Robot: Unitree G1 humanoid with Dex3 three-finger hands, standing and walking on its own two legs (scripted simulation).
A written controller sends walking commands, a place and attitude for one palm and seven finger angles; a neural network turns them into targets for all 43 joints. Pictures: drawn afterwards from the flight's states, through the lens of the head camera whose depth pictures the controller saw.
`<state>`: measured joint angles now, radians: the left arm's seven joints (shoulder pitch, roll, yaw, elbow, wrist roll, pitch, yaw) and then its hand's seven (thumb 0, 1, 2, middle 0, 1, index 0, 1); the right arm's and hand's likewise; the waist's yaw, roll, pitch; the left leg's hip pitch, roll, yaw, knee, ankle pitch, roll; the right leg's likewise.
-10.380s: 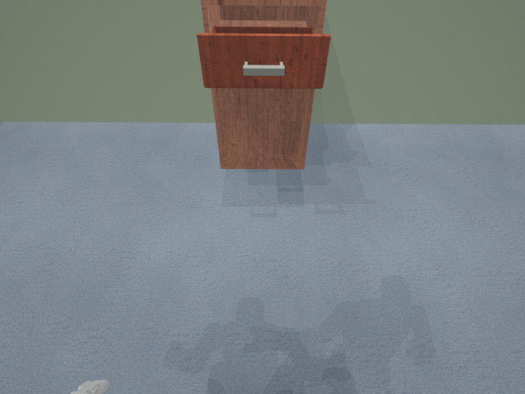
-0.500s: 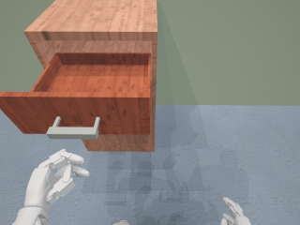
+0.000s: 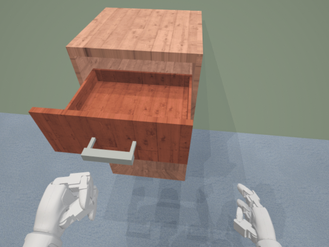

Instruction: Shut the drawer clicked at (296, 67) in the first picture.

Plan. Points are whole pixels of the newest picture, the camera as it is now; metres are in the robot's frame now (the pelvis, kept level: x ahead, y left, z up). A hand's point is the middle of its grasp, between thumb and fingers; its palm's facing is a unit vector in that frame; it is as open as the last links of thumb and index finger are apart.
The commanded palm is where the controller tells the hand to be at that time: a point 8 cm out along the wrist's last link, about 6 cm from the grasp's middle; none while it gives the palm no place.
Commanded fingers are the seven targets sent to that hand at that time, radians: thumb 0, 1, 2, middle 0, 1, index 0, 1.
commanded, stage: raise the hand and make a fist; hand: left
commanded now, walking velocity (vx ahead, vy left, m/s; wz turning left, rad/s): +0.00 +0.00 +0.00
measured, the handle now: (110, 149) +0.36 +0.19 +0.03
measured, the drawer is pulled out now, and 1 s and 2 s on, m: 0.30 0.30 0.30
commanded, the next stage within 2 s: bring the fist close to the handle in 0.56 s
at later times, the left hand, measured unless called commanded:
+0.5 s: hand (92, 206) +0.17 +0.15 +0.12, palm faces +0.00 -1.00 -0.10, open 3.3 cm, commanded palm +0.14 +0.21 +0.13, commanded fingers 0.00 0.90 0.90 -1.40 -1.60 -1.40 -1.60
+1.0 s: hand (98, 199) +0.20 +0.16 +0.09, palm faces +0.01 -1.00 -0.07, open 3.3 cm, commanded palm +0.17 +0.22 +0.09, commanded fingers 0.00 0.90 0.90 -1.40 -1.60 -1.40 -1.60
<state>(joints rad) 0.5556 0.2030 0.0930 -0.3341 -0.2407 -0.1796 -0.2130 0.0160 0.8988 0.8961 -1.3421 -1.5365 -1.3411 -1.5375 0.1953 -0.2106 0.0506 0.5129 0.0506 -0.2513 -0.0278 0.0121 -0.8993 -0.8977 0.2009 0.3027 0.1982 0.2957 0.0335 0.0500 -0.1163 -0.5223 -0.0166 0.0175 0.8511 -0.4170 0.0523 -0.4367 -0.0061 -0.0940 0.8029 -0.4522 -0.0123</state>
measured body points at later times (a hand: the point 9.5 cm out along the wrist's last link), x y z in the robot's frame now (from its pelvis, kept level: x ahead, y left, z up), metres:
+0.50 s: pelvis -0.01 -0.01 +0.01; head -0.02 -0.02 +0.46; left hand +0.16 +0.21 +0.13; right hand +0.16 -0.23 -0.06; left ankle +0.01 +0.08 -0.70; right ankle -0.02 -0.11 -0.70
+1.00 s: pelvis -0.01 -0.03 +0.01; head +0.01 -0.05 +0.46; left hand +0.19 +0.21 +0.09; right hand +0.18 -0.27 -0.06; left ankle +0.01 +0.08 -0.70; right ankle -0.02 -0.11 -0.70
